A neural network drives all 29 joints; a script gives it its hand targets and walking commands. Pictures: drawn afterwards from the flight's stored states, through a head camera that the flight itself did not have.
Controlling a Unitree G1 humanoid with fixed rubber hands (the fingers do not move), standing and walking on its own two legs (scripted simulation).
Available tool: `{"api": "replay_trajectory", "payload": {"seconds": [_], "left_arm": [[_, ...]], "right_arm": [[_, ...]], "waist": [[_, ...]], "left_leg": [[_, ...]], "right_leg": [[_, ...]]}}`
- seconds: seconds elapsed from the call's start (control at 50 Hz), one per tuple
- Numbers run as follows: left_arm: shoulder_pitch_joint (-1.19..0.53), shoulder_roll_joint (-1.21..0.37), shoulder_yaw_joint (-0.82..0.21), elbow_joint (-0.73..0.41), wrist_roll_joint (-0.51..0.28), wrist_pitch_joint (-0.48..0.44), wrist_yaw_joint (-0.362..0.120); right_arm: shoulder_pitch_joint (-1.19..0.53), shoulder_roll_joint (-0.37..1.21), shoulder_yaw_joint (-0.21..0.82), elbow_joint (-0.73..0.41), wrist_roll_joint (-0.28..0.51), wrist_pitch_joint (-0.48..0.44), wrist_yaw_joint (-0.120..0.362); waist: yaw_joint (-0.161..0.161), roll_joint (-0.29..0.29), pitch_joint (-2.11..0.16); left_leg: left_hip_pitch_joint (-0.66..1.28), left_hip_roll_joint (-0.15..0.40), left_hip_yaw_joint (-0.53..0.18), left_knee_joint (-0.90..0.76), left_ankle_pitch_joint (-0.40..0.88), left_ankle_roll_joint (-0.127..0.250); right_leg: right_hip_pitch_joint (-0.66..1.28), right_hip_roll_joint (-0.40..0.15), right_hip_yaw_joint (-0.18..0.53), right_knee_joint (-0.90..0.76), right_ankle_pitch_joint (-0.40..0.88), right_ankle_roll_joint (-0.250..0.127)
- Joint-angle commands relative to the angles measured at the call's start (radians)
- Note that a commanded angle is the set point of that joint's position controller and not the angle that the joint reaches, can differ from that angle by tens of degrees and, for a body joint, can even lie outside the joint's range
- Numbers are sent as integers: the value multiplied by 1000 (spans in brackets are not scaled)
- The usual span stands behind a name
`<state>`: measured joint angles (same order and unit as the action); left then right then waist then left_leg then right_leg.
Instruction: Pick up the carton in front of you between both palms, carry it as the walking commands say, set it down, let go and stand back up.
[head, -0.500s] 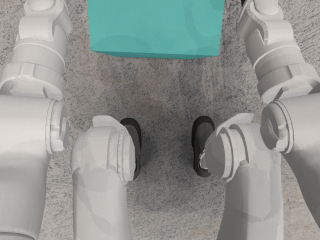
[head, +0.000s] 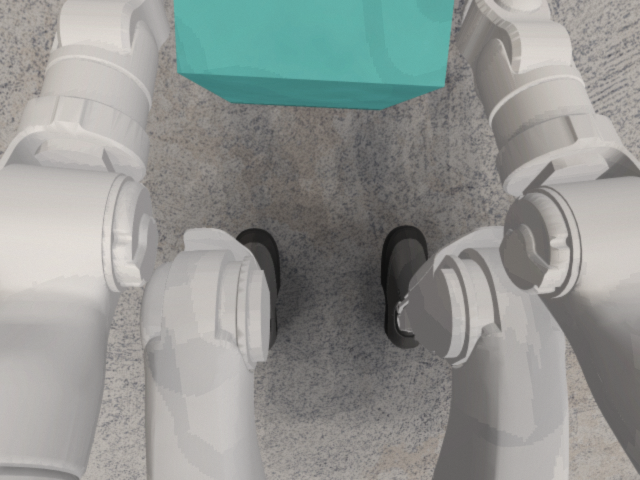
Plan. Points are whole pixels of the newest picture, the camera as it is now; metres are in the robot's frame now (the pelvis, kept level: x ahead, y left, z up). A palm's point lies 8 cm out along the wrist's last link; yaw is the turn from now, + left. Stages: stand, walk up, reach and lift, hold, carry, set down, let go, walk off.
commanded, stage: reach and lift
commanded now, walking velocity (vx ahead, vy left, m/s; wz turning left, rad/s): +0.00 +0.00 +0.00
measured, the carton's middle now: out of the picture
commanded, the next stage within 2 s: none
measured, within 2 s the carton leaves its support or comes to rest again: leaves its support in 0.06 s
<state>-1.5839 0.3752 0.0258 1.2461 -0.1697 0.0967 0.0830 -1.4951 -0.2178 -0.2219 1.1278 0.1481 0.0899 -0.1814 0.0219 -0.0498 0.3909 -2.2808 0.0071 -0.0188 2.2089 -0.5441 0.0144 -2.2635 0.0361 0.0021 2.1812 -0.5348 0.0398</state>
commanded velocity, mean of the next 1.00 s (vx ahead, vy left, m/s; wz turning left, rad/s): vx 0.00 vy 0.00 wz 0.00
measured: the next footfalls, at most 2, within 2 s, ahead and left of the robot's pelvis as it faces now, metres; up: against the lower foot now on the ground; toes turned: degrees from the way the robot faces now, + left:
none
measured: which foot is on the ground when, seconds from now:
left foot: down 0.00-1.00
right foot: down 0.00-1.00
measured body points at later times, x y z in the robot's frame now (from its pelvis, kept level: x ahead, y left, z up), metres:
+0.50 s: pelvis +0.00 -0.01 +0.08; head +0.27 +0.03 +0.44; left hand +0.51 +0.20 +0.01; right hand +0.53 -0.10 +0.01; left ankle +0.12 +0.12 -0.33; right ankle +0.13 -0.13 -0.33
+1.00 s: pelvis +0.04 -0.01 +0.20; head +0.23 +0.02 +0.61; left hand +0.47 +0.19 +0.16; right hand +0.50 -0.11 +0.16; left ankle +0.12 +0.12 -0.33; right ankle +0.13 -0.13 -0.33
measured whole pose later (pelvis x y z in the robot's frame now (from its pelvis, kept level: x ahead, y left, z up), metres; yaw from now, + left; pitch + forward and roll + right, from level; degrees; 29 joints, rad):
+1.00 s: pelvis +0.04 -0.01 +0.20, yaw +4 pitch +38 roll -1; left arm -0.82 -0.01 0.41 0.64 0.21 0.38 0.00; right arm -0.79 0.10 -0.45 0.59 -0.18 0.36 -0.08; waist 0.01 -0.03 -0.24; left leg -1.70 -0.04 -0.05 1.53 -0.48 -0.02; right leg -1.68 0.07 0.05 1.53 -0.51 0.03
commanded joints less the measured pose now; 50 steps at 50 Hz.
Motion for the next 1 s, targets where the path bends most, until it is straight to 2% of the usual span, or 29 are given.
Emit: {"api": "replay_trajectory", "payload": {"seconds": [0.0,0.06,0.1,0.14,0.18,0.22,0.24,0.26,0.36,0.4,0.44,0.5,0.6,0.74,0.86,0.98], "left_arm": [[-463,-976,-175,-313,-33,21,-277],[-489,-1049,-221,-464,-69,43,-284],[-485,-1097,-251,-556,-77,67,-279],[-455,-1144,-259,-618,-61,102,-281],[-395,-1210,-254,-645,-27,138,-274],[-314,-1256,-233,-622,14,174,-272],[-279,-1286,-217,-592,36,188,-275],[-242,-1300,-198,-555,65,202,-281],[-151,-1320,-49,-403,187,247,-310],[-141,-1304,3,-382,230,252,-316],[-132,-1291,44,-368,267,254,-316],[-121,-1282,70,-376,296,257,-323],[-89,-1334,19,-431,280,269,-338],[-1,-1415,-107,-532,224,286,-343],[119,-1447,-158,-557,214,286,-329],[231,-1474,-166,-556,223,276,-314]], "right_arm": [[-550,940,267,-255,38,24,271],[-543,1055,318,-326,82,50,274],[-523,1118,342,-374,92,72,274],[-502,1158,347,-436,73,101,282],[-492,1184,362,-490,46,128,288],[-485,1181,363,-526,14,152,296],[-479,1178,349,-513,-10,163,301],[-435,1190,324,-487,-47,179,303],[-315,1172,162,-365,-204,223,315],[-309,1173,128,-347,-236,233,322],[-318,1190,123,-343,-244,237,328],[-294,1222,130,-339,-250,247,336],[-225,1268,159,-356,-253,261,339],[-123,1336,280,-441,-199,276,348],[-11,1361,351,-471,-176,276,355],[105,1368,359,-462,-191,268,359]], "waist": [[35,66,-1255],[45,62,-1505],[46,91,-1666],[42,126,-1766],[45,141,-1797],[42,133,-1751],[34,125,-1688],[12,116,-1609],[-27,106,-1350],[-18,94,-1330],[10,76,-1346],[30,42,-1401],[19,41,-1499],[13,65,-1590],[15,64,-1528],[10,59,-1417]], "left_leg": [[624,-101,65,-176,304,-8],[743,-106,79,-168,414,-11],[853,-112,81,-175,482,-13],[931,-120,78,-190,528,-15],[956,-130,84,-219,519,-21],[921,-137,85,-265,455,-24],[848,-140,90,-299,355,-24],[805,-140,84,-327,317,-26],[648,-152,74,-445,121,-20],[655,-155,71,-489,82,-14],[679,-155,71,-525,63,-8],[716,-154,77,-563,95,-3],[792,-156,85,-623,153,-8],[962,-161,78,-702,260,-23],[1081,-164,59,-787,288,-28],[1198,-166,34,-895,286,-27]], "right_leg": [[578,120,-92,-96,260,-26],[667,125,-100,-87,360,-25],[673,133,-110,-96,395,-23],[635,142,-116,-120,400,-22],[590,148,-121,-153,365,-20],[557,150,-126,-192,297,-19],[556,146,-125,-217,234,-23],[525,144,-125,-248,202,-23],[473,146,-107,-376,60,-37],[480,148,-100,-420,35,-38],[504,150,-94,-456,24,-34],[579,152,-85,-513,42,-22],[711,155,-78,-586,93,-15],[853,156,-63,-671,187,-10],[926,155,-47,-759,208,-7],[1007,150,-28,-867,199,-14]]}}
